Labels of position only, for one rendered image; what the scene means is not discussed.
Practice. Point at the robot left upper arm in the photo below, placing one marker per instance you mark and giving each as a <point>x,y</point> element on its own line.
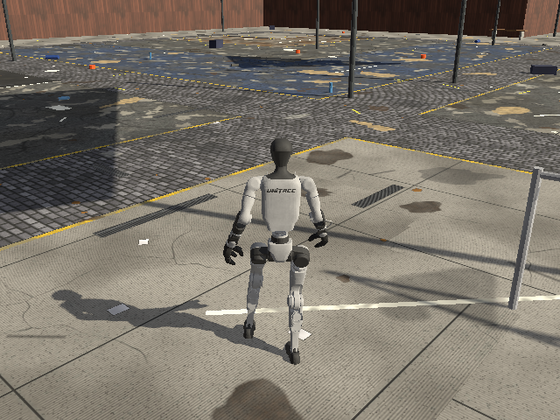
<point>248,199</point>

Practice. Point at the robot right upper arm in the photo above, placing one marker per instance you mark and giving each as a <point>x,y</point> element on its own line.
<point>312,196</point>

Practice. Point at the left robot forearm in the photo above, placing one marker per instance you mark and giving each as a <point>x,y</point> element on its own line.
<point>235,233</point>

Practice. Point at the right robot forearm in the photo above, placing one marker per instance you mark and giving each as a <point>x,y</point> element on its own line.
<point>321,226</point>

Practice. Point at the robot right foot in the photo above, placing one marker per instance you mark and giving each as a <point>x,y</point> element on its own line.
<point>294,357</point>

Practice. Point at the humanoid robot torso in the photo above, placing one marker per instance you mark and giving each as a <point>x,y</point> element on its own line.
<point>280,211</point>

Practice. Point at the robot left hand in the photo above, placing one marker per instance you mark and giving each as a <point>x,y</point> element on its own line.
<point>227,252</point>

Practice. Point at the robot right hand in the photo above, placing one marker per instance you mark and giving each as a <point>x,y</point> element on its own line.
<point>320,244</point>

